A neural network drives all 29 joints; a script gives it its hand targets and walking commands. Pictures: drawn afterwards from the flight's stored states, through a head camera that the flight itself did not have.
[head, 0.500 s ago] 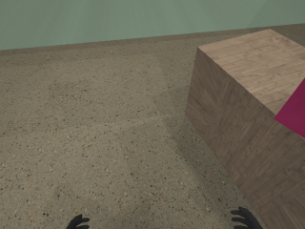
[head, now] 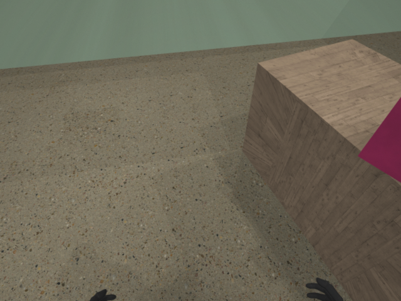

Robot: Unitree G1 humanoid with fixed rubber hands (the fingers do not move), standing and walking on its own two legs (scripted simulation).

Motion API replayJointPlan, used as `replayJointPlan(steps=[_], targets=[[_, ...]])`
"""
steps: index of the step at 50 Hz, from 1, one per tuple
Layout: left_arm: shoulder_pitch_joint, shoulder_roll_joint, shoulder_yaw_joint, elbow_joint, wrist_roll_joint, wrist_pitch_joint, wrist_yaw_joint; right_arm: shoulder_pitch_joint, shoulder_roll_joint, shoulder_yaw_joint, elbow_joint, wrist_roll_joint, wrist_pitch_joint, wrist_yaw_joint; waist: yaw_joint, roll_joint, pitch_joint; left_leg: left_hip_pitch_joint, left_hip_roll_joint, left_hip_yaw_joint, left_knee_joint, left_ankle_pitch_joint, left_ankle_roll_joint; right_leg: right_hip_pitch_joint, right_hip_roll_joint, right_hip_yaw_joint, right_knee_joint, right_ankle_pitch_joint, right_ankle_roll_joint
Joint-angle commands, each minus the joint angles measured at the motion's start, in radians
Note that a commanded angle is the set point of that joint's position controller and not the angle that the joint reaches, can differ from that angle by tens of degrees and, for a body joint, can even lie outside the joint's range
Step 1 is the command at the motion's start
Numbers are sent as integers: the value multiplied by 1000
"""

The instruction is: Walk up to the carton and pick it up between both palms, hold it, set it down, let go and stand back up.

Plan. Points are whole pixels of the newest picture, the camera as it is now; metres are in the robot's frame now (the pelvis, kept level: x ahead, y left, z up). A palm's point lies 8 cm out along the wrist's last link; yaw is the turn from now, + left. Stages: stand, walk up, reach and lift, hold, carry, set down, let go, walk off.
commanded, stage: stand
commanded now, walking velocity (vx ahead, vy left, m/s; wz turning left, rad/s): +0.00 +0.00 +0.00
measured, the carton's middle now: out of the picture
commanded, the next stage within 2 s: walk up in 0.82 s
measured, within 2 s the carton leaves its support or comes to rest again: neither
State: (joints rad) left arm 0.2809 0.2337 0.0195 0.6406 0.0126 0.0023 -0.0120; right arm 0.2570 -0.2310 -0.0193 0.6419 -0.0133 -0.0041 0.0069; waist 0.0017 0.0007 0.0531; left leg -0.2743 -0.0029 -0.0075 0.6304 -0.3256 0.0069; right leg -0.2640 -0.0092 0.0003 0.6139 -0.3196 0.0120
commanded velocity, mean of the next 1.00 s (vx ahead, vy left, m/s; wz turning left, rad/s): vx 0.00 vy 0.00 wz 0.00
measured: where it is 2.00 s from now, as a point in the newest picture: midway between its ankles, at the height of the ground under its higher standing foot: outside the picture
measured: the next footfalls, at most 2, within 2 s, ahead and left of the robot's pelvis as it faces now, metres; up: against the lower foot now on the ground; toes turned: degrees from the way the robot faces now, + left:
right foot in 1.34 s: +0.09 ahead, -0.25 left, +0.00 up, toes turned -24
left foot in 1.76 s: +0.35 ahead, -0.10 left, +0.00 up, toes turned -30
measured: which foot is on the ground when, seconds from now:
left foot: down 0.00-1.00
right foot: down 0.00-1.00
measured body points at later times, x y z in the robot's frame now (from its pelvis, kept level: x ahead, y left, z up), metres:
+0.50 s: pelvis +0.00 +0.00 +0.00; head +0.01 +0.00 +0.45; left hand +0.11 +0.25 -0.11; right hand +0.12 -0.25 -0.11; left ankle +0.01 +0.11 -0.73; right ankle +0.01 -0.13 -0.73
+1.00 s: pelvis -0.01 -0.01 +0.00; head +0.00 -0.01 +0.45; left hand +0.09 +0.25 -0.11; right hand +0.10 -0.26 -0.11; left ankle +0.01 +0.11 -0.73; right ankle +0.01 -0.13 -0.73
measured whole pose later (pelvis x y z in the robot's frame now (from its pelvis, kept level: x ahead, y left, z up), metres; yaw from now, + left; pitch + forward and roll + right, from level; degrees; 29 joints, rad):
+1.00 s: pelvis -0.01 -0.01 +0.00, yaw +0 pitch -2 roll +0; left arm 0.31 0.24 0.01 0.68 0.01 0.00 -0.01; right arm 0.29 -0.24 -0.01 0.69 -0.01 0.00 0.00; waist 0.00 0.00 0.05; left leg -0.25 0.00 -0.01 0.58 -0.29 0.00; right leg -0.25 0.00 0.00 0.57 -0.29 0.00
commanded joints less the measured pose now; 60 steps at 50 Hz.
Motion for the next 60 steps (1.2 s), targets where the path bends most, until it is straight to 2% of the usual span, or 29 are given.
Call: replayJointPlan(steps=[1, 4, 6, 9, 10, 11, 14, 16, 17, 18, 22, 24, 28, 31, 32, 36, 37, 42, 46, 50, 51, 52, 53, 54, 55, 56, 57, 58, 60], targets=[[-15, 123, 44, -106, 2, -25, 8, -19, -127, -41, -104, 5, -26, -3, 1, -5, -64, 0, 87, -94, -145, 140, 32, 13, -71, 65, -111, 123, -39], [0, 120, 39, -99, -1, -26, 7, -19, -131, -42, -101, 1, -25, -5, 1, 17, -49, 2, 81, -87, -146, 140, 28, -2, -74, 78, -124, 128, -39], [-5, 131, 40, -97, -1, -26, 8, -17, -127, -40, -101, 2, -25, -5, -1, -12, -53, 2, 86, -93, -154, 125, 29, -4, -74, 78, -120, 117, -41], [-6, 128, 41, -90, 0, -29, 8, -12, -130, -42, -97, 4, -27, -5, -3, -9, -73, 10, 86, -91, -148, 133, 29, 6, -76, 80, -126, 119, -41], [-1, 127, 39, -90, -1, -29, 9, -10, -129, -40, -90, 4, -26, -6, -1, 20, -69, 8, 84, -89, -151, 132, 29, 8, -77, 84, -127, 123, -42], [-2, 130, 37, -92, 1, -29, 11, -8, -130, -41, -92, 4, -27, -5, -4, 23, -60, -2, 85, -90, -157, 132, 29, 9, -75, 81, -122, 128, -41], [-2, 130, 38, -88, -2, -31, 8, -11, -130, -39, -90, 3, -26, -6, -1, 3, -55, 15, 84, -85, -146, 169, 28, 5, -78, 82, -124, 156, -45], [-2, 125, 39, -86, -1, -29, 9, -6, -132, -41, -90, 2, -28, -7, 2, 18, -66, 5, 88, -92, -154, 179, 31, 25, -75, 78, -116, 163, -43], [-5, 125, 39, -85, -1, -28, 9, -5, -134, -42, -90, 4, -27, -7, -3, 5, -70, 3, 86, -89, -153, 175, 30, 22, -74, 75, -117, 160, -40], [3, 125, 41, -84, 1, -27, 10, -10, -132, -42, -85, 3, -27, -7, 6, 7, -68, 4, 89, -91, -155, 164, 30, 23, -74, 74, -117, 146, -38], [8, 131, 38, -80, -2, -29, 11, -7, -132, -41, -84, 2, -26, -6, 1, 8, -69, 29, 84, -85, -143, 187, 29, 5, -78, 78, -124, 166, -45], [-1, 128, 37, -80, -5, -27, 10, -3, -130, -41, -83, 3, -25, -7, 1, -14, -51, 25, 88, -83, -142, 209, 30, 4, -80, 76, -125, 184, -45], [3, 133, 38, -80, -3, -26, 11, -1, -134, -41, -77, 0, -22, -8, -4, -6, -59, 29, 82, -81, -147, 167, 27, 4, -78, 82, -130, 149, -45], [14, 135, 38, -76, -4, -27, 12, 2, -135, -39, -66, 3, -22, -9, 3, 35, -66, 32, 84, -76, -149, 180, 25, 15, -80, 86, -133, 167, -43], [14, 140, 37, -73, -5, -26, 12, 6, -136, -40, -67, 4, -21, -8, -5, 6, -50, 22, 81, -77, -152, 166, 23, 1, -76, 82, -139, 156, -43], [0, 135, 36, -78, -3, -23, 10, -4, -136, -39, -68, 3, -20, -8, 0, 17, -26, 0, 83, -83, -164, 143, 24, 4, -74, 80, -147, 127, -42], [8, 140, 39, -75, -2, -25, 11, 2, -134, -38, -67, 4, -21, -7, 0, -7, -48, 15, 87, -85, -162, 144, 24, 11, -79, 85, -144, 126, -46], [12, 137, 36, -69, 0, -27, 10, 14, -136, -37, -59, 4, -24, -7, 0, 9, -40, 13, 84, -83, -171, 128, 26, 7, -76, 82, -156, 113, -46], [12, 144, 36, -64, -4, -27, 9, 12, -135, -36, -51, 3, -23, -7, 0, -13, -30, 12, 80, -79, -169, 101, 20, -12, -79, 89, -171, 78, -45], [23, 139, 37, -57, -3, -27, 11, 24, -140, -37, -44, 3, -24, -9, 1, 3, -54, 25, 86, -83, -171, 109, 25, 2, -77, 88, -162, 87, -45], [71, 197, 64, -54, 22, -8, -23, 44, -214, -101, -51, -46, -33, -12, -21, 75, -47, 253, 121, -108, -144, -267, 100, -297, -32, 191, -77, -206, -75], [38, 169, 53, -70, 27, 5, -41, 99, -263, -121, -34, -69, -36, -20, -71, 179, -7, 381, 272, -272, -273, -450, 178, -542, 5, 117, 34, -263, -41], [10, 145, 50, -97, 46, 18, -53, 132, -301, -136, -7, -80, -36, -32, -100, 257, -3, 296, 500, -419, -420, -483, 276, -541, -20, 16, 350, -180, -14], [-42, 181, 62, -108, 67, 27, -60, 110, -288, -127, 8, -78, -42, -42, -100, 152, 59, 193, 566, -444, -444, -392, 321, -515, -111, 47, 430, -179, -5], [-27, 199, 75, -107, 75, 27, -66, 96, -265, -114, 14, -69, -53, -46, -88, 100, 83, 150, 550, -392, -436, -320, 321, -486, -131, 59, 452, -160, -5], [-19, 207, 85, -98, 78, 24, -69, 86, -241, -104, 24, -62, -66, -46, -87, 50, 89, 122, 513, -336, -425, -278, 306, -462, -146, 71, 461, -132, -6], [2, 191, 85, -85, 66, 20, -73, 64, -237, -103, 27, -64, -74, -46, -74, 44, 83, 139, 467, -251, -416, -236, 278, -451, -145, 81, 449, -110, -3], [31, 171, 83, -68, 47, 17, -81, 34, -246, -106, 27, -63, -74, -43, -63, 100, 61, 155, 428, -159, -411, -214, 255, -435, -140, 59, 426, -97, 1], [43, 139, 76, -62, 24, 15, -93, -23, -264, -120, 25, -66, -71, -35, -47, 181, 38, 148, 400, -47, -389, -171, 236, -360, -149, 30, 342, -88, -3]])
